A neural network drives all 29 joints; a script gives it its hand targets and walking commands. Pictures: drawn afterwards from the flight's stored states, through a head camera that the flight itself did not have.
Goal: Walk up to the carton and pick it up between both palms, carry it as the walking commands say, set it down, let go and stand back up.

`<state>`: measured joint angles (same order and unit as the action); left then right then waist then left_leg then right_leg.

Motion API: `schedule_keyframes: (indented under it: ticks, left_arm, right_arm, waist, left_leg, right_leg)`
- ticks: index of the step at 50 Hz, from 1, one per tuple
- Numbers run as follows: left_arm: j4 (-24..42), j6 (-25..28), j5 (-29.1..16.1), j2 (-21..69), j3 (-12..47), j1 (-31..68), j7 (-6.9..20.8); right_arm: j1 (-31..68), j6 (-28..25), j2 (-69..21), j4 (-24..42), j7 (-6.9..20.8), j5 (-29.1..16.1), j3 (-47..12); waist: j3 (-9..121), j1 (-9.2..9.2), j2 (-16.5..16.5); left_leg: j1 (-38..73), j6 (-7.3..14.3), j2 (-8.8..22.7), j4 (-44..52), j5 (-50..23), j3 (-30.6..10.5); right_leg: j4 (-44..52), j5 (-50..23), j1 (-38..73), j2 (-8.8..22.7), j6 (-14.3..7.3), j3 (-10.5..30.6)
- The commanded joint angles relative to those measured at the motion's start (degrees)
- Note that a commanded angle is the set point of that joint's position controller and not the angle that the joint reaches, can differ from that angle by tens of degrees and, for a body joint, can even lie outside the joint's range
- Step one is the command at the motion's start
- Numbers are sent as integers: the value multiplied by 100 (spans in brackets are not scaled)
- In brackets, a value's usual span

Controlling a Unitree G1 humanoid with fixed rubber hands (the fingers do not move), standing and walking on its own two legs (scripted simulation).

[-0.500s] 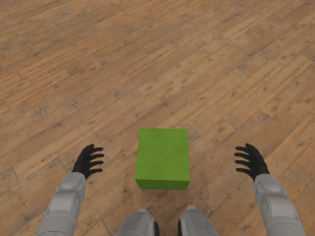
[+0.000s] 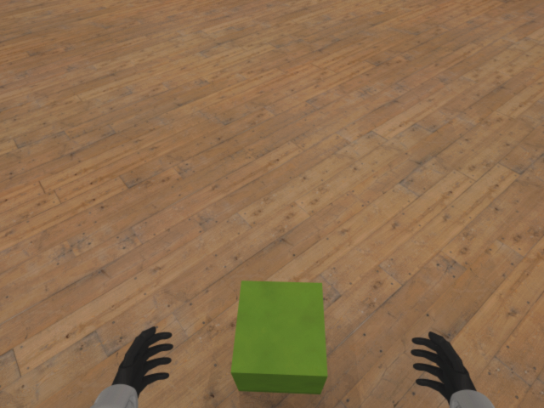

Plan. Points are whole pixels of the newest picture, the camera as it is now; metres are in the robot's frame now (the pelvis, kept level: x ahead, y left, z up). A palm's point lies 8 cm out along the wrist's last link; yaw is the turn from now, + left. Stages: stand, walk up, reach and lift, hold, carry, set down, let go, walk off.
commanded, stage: let go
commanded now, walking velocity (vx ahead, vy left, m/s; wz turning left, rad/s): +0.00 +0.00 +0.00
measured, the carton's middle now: (280, 336) +0.45 +0.02 -0.65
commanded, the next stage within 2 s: stand in 0.14 s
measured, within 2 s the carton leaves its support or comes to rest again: neither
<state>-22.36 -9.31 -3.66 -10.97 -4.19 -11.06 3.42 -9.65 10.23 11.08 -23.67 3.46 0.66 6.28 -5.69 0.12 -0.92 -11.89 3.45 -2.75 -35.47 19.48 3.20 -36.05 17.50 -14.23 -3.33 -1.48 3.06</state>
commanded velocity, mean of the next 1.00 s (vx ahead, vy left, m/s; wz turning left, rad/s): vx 0.00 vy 0.00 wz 0.00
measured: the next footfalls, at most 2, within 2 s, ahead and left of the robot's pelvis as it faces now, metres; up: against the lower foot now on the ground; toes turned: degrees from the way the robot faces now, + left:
none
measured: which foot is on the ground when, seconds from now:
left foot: down 0.00-1.00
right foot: down 0.00-1.00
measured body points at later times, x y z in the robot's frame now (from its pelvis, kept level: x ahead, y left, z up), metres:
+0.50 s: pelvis +0.02 +0.00 +0.00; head +0.00 +0.00 +0.45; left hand +0.19 +0.28 -0.06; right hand +0.22 -0.29 -0.04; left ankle +0.00 +0.08 -0.73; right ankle +0.02 -0.10 -0.73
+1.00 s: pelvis +0.02 +0.00 +0.00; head -0.02 +0.00 +0.45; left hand +0.18 +0.29 -0.06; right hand +0.20 -0.29 -0.05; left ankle +0.00 +0.08 -0.73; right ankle +0.02 -0.10 -0.73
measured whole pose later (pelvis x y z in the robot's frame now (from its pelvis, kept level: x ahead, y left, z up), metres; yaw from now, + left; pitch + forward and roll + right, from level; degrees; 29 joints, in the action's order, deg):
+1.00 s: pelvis +0.02 +0.00 +0.00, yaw +0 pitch -3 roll +0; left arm -37.5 -1.3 -1.4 -17.6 -4.2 -11.4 1.4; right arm -9.7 -1.0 19.4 -36.8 0.8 2.4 5.9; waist 3.1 0.1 -0.9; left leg -11.0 3.6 -2.7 -35.4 21.2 3.2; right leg -35.9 19.2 -13.3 -3.3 -1.4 3.0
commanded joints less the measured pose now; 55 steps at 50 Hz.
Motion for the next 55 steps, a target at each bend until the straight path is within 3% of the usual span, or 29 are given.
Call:
schedule_keyframes:
  ticks: [1, 6, 7, 8, 10, 12, 14, 16, 18, 23, 26, 27, 28, 32, 37, 42, 48, 51, 55]
  left_arm:
    - [637, 129, 574, -639, -14, -549, -17]
    - [518, 207, 512, -705, 91, -336, -93]
    - [-211, 410, 599, -1223, -170, 41, -205]
    - [-250, 519, 687, -1345, -189, 144, -260]
    - [-269, 626, 763, -1338, -210, 206, -291]
    - [-375, 723, 789, -1398, -217, 78, -266]
    - [-518, 807, 759, -1343, -187, -1, -232]
    - [-614, 893, 738, -1390, -194, -26, -215]
    - [-680, 959, 737, -1438, -196, 53, -223]
    - [-742, 1032, 690, -1648, -212, 154, -269]
    - [-797, 1013, 640, -1653, -184, 165, -305]
    - [-804, 1010, 625, -1597, -149, 112, -319]
    - [-839, 1006, 628, -1615, -152, 58, -326]
    - [-882, 959, 614, -1689, -162, 89, -348]
    - [-922, 987, 629, -1607, -140, 151, -361]
    - [-991, 1057, 613, -1614, -154, 113, -346]
    - [-1067, 1086, 599, -1674, -162, 210, -348]
    - [-1155, 1091, 590, -1688, -146, 197, -344]
    - [-1223, 1135, 598, -1686, -145, 258, -352]
  right_arm:
    - [-378, -183, 610, 848, 97, 23, -393]
    - [-248, -24, 598, 865, 16, 120, -462]
    - [53, -495, 1530, -99, -162, 70, 186]
    - [109, -694, 1538, -185, -229, 192, 192]
    - [226, -909, 1581, -237, -237, 268, 225]
    - [319, -1027, 1558, -320, -218, 277, 208]
    - [315, -1114, 1479, -443, -223, 231, 169]
    - [257, -1150, 1492, -482, -242, 184, 161]
    - [204, -1194, 1509, -497, -252, 192, 137]
    - [105, -1265, 1715, -577, -291, 145, 115]
    - [-41, -1282, 1807, -701, -325, 131, 120]
    - [23, -1279, 1848, -713, -350, 156, 127]
    - [11, -1276, 1830, -740, -365, 158, 128]
    - [56, -1284, 1855, -844, -402, 145, 145]
    - [94, -1322, 1836, -936, -431, 196, 132]
    - [201, -1355, 1780, -1055, -413, 166, 82]
    - [55, -1405, 1859, -1193, -436, 169, 72]
    - [177, -1426, 1887, -1235, -435, 167, 81]
    - [200, -1445, 1870, -1368, -412, 164, 48]
  waist:
    - [854, -176, -37]
    - [720, -192, -84]
    - [1851, 7, 238]
    - [1674, -14, 451]
    - [1170, -71, 56]
    - [600, -210, -132]
    - [384, -197, -143]
    - [470, -195, 87]
    - [517, -147, 43]
    - [1108, -75, 307]
    - [1400, -29, 220]
    - [1451, -31, -7]
    - [1516, -57, 112]
    - [1548, -31, 83]
    - [1389, -28, 29]
    - [1171, -77, -1]
    - [1125, -51, 92]
    - [947, -72, -25]
    - [832, -90, 161]
  left_leg:
    - [872, -338, 210, 986, -2342, -668]
    - [831, -264, 337, 883, -2095, -595]
    - [396, -328, 690, 874, -1088, -846]
    - [109, -222, 792, 1159, -5, -1156]
    - [-626, -132, 883, 1606, 1907, -1451]
    - [-1300, -115, 958, 1922, 2714, -1631]
    - [-1355, -136, 979, 1926, 2520, -1583]
    - [-1235, -194, 872, 1741, 2062, -1393]
    - [-956, -200, 799, 1602, 1431, -1288]
    - [-168, -315, 764, 1064, -987, -1078]
    - [365, -390, 841, 901, -2413, -1029]
    - [392, -422, 874, 896, -2752, -1033]
    - [428, -422, 901, 885, -2931, -1049]
    - [568, -497, 939, 972, -3083, -1051]
    - [411, -412, 1077, 1189, -2429, -1289]
    - [214, -300, 934, 1200, -1816, -1125]
    - [241, -379, 993, 1291, -2062, -1254]
    - [126, -336, 1005, 1334, -1645, -1261]
    - [-2, -282, 980, 1466, -1075, -1325]
  right_leg:
    - [944, -1647, 1004, 98, 62, -85]
    - [728, -1204, 862, 87, 52, -148]
    - [628, -653, 387, 520, 101, 130]
    - [557, -81, 147, 507, 138, 212]
    - [400, 703, -170, 433, 121, 208]
    - [311, 911, -305, 321, 131, 153]
    - [439, 713, -366, 305, 99, 194]
    - [679, 582, -276, 384, 65, 358]
    - [724, 286, -365, 453, 15, 436]
    - [658, -1167, -121, 604, -15, 578]
    - [474, -1807, -123, 625, -66, 524]
    - [428, -1906, -89, 625, -41, 510]
    - [403, -2022, 16, 631, -60, 495]
    - [343, -1946, -53, 609, -65, 473]
    - [329, -1530, -173, 574, -38, 453]
    - [581, -1318, -139, 640, -84, 542]
    - [523, -1325, -181, 642, -107, 591]
    - [647, -1056, -208, 637, -90, 626]
    - [694, -808, -263, 665, -148, 716]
